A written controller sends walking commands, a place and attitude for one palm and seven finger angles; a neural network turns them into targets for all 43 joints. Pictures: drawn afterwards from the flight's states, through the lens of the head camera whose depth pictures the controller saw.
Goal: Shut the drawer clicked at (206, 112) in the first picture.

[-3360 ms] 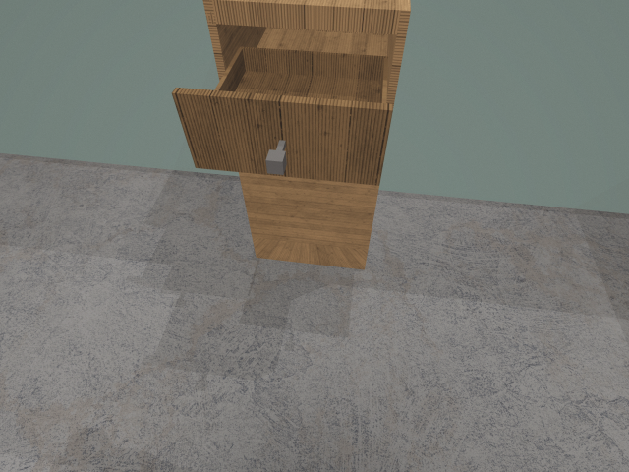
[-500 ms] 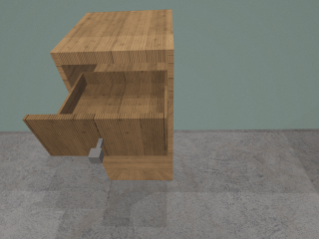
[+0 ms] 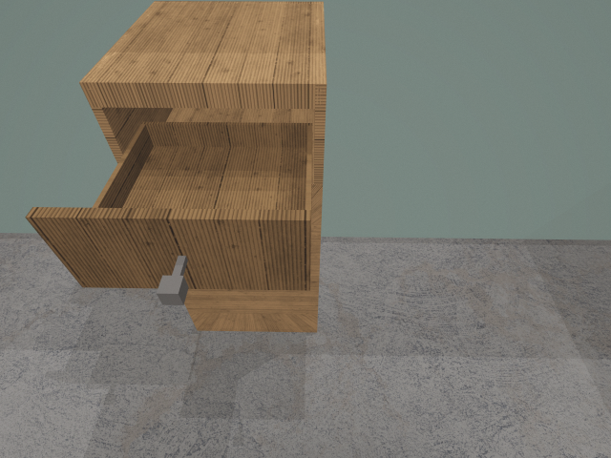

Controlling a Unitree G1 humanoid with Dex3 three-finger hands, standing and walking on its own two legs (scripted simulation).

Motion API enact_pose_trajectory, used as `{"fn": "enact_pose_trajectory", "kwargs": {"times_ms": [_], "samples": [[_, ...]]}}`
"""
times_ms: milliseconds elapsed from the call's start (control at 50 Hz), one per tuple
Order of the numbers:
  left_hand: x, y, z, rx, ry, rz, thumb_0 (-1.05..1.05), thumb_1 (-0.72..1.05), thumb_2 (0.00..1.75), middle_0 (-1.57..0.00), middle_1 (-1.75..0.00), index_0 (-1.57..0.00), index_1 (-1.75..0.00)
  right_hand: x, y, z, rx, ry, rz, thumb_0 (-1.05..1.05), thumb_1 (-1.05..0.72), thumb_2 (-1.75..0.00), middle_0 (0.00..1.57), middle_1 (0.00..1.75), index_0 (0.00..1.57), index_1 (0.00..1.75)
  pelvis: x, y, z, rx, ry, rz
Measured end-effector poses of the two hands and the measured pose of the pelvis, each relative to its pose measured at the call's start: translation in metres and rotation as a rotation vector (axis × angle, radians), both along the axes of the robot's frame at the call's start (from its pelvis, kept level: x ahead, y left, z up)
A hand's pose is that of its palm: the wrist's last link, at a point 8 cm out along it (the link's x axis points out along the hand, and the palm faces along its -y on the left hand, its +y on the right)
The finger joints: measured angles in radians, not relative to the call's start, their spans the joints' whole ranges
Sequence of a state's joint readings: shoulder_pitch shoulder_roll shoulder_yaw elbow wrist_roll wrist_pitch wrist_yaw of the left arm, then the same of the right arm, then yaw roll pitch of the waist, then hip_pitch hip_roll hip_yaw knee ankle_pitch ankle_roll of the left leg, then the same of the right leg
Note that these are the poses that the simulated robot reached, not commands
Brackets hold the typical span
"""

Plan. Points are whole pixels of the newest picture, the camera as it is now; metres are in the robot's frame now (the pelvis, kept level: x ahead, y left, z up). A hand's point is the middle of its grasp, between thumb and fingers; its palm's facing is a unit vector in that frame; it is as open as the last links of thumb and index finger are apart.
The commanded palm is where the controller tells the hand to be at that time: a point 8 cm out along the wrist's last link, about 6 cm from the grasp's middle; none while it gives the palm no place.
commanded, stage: look again from close up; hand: left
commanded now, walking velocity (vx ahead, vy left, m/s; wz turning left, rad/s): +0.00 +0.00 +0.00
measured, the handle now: (176, 279) +0.35 +0.21 +0.03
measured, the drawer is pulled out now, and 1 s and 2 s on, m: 0.28 0.28 0.28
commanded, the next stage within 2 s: raise the hand and make a fist in 0.48 s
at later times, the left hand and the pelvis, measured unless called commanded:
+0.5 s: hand out of the picture +0.00 +0.16 -0.17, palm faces +0.04 -0.99 -0.16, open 7.4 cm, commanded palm none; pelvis +0.01 +0.00 +0.00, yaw +0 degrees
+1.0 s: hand (197, 438) +0.16 +0.15 -0.03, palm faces +0.02 -1.00 +0.05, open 5.9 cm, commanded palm +0.12 +0.21 -0.01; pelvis +0.00 +0.01 -0.07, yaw +2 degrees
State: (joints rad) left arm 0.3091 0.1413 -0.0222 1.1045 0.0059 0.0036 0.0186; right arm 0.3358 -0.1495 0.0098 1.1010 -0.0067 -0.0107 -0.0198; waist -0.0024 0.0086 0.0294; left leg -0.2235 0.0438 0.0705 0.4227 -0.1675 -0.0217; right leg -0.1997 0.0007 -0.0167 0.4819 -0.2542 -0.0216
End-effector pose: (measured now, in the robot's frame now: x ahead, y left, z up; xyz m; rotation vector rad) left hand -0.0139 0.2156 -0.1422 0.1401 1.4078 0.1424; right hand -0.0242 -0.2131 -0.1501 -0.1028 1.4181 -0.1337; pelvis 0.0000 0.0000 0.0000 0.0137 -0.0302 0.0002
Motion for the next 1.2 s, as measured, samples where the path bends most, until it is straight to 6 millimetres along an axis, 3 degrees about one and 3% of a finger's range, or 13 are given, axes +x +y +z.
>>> {"fn": "enact_pose_trajectory", "kwargs": {"times_ms": [100,260,620,680,720,780,840,900,960,1020,1100,1200], "samples": [[-0.001,-0.007,-0.001,-0.013,0.000,0.011,0.01,0.91,0.89,-0.20,-0.30,-0.20,-0.30,0.016,0.006,-0.001,0.012,-0.030,0.011,0.00,-0.91,-0.90,0.20,0.30,0.20,0.30,0.002,-0.001,0.000,-0.001,-0.001,0.002],[0.001,-0.011,-0.002,-0.022,-0.007,0.021,0.01,0.92,0.89,-0.20,-0.30,-0.20,-0.30,0.028,-0.002,0.001,-0.011,-0.047,0.017,0.01,-0.92,-0.90,0.20,0.30,0.20,0.30,0.005,-0.001,0.001,-0.001,-0.003,0.003],[0.016,0.000,0.003,0.003,-0.053,0.052,0.02,0.93,0.89,-0.20,-0.30,-0.20,-0.30,0.035,-0.005,0.005,-0.028,-0.068,0.019,0.00,-0.92,-0.90,0.20,0.30,0.20,0.30,0.008,0.001,0.000,-0.014,-0.003,0.007],[0.063,0.025,0.047,0.104,-0.393,0.100,0.05,0.97,0.89,-0.21,-0.31,-0.22,-0.31,0.061,-0.013,0.013,-0.078,-0.284,0.020,0.01,-0.92,-0.90,0.20,0.30,0.21,0.30,0.009,0.004,-0.004,-0.009,-0.005,0.026],[0.101,0.029,0.084,0.123,-0.651,0.092,0.06,0.98,0.89,-0.22,-0.33,-0.23,-0.32,0.087,-0.019,0.018,-0.098,-0.433,0.038,0.01,-0.92,-0.90,0.20,0.30,0.21,0.30,0.007,0.007,-0.008,-0.011,0.001,0.049],[0.155,0.017,0.130,0.069,-1.026,0.035,0.05,0.97,0.89,-0.25,-0.37,-0.26,-0.36,0.131,-0.026,0.029,-0.125,-0.638,0.080,0.01,-0.91,-0.90,0.20,0.30,0.20,0.30,0.002,0.011,-0.018,-0.012,0.044,0.062],[0.185,-0.005,0.151,-0.083,-1.329,-0.030,0.03,0.95,0.90,-0.29,-0.42,-0.30,-0.41,0.175,-0.029,0.045,-0.139,-0.804,0.122,0.01,-0.91,-0.90,0.20,0.30,0.20,0.30,-0.001,0.012,-0.034,-0.006,0.107,0.044],[0.185,-0.021,0.146,-0.191,-1.467,-0.114,0.02,0.93,0.89,-0.35,-0.47,-0.35,-0.47,0.213,-0.028,0.059,-0.142,-0.919,0.166,0.01,-0.91,-0.90,0.20,0.30,0.20,0.30,-0.003,0.010,-0.051,-0.003,0.144,0.031],[0.165,-0.022,0.126,-0.205,-1.408,-0.121,0.01,0.92,0.89,-0.41,-0.53,-0.41,-0.53,0.245,-0.019,0.070,-0.135,-0.994,0.206,0.01,-0.91,-0.90,0.20,0.30,0.20,0.30,-0.002,0.009,-0.065,-0.005,0.159,0.032],[0.139,-0.011,0.113,-0.144,-1.308,-0.064,0.02,0.91,0.89,-0.47,-0.60,-0.48,-0.59,0.267,-0.004,0.073,-0.110,-1.034,0.246,0.01,-0.91,-0.90,0.20,0.30,0.20,0.30,-0.001,0.007,-0.073,-0.019,0.165,0.047],[0.119,0.006,0.125,-0.035,-1.325,-0.027,0.02,0.91,0.89,-0.55,-0.68,-0.55,-0.68,0.275,0.021,0.063,-0.055,-1.033,0.300,0.01,-0.91,-0.90,0.20,0.30,0.20,0.30,-0.001,0.006,-0.079,-0.046,0.175,0.070],[0.136,0.002,0.153,-0.062,-1.458,-0.114,0.02,0.91,0.90,-0.64,-0.79,-0.65,-0.78,0.256,0.044,0.035,0.021,-0.957,0.313,0.01,-0.90,-0.90,0.20,0.30,0.21,0.30,-0.007,0.007,-0.081,-0.069,0.179,0.084]]}}
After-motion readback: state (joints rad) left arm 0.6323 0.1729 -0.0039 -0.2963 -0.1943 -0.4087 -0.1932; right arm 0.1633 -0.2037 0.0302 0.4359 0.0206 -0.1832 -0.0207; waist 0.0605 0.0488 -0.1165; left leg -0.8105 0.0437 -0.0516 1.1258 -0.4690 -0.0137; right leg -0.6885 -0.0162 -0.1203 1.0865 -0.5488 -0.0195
